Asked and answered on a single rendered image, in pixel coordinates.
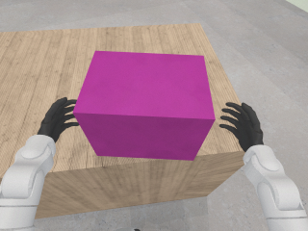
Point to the pedestal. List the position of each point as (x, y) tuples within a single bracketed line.
[(39, 67)]

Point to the right robot hand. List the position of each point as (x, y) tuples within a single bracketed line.
[(248, 127)]

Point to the robot left forearm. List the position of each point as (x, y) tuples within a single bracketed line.
[(22, 184)]

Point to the carton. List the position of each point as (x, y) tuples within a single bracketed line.
[(145, 105)]

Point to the left robot hand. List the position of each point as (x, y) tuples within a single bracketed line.
[(53, 123)]

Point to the robot right forearm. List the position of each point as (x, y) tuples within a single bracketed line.
[(277, 193)]

